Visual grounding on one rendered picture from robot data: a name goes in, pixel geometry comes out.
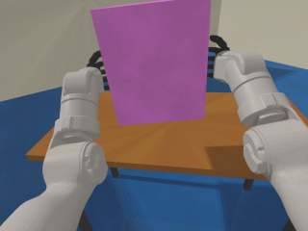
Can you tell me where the right robot hand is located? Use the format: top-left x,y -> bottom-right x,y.
207,35 -> 230,78

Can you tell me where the table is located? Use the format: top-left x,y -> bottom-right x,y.
26,90 -> 308,231

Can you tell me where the right robot forearm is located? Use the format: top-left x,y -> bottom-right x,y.
213,50 -> 308,129

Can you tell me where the robot right upper arm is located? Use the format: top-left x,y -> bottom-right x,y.
243,118 -> 308,231

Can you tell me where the robot left upper arm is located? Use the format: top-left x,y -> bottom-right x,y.
0,141 -> 108,231

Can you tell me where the carton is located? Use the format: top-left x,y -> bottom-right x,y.
90,0 -> 212,126

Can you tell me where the left robot hand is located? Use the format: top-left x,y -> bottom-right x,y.
87,50 -> 110,90

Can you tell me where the left robot forearm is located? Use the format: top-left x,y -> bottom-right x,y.
42,66 -> 105,181

